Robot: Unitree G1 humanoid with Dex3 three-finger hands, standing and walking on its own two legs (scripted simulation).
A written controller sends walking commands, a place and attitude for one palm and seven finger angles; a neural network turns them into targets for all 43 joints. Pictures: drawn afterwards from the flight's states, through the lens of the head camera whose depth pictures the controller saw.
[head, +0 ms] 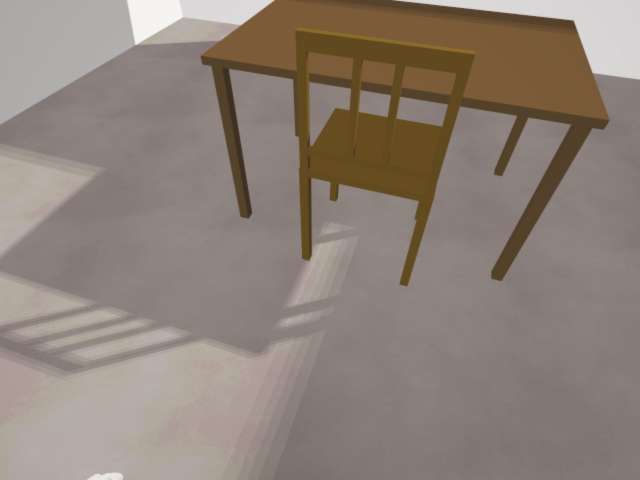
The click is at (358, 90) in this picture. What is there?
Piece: chair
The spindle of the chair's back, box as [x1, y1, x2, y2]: [346, 59, 362, 157]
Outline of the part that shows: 353,59 346,155 352,157 354,154 362,60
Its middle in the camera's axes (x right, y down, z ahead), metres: +0.09 -0.36 +1.08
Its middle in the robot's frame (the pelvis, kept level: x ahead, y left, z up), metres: +1.05 -0.03 -0.07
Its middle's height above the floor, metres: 0.70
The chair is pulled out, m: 0.00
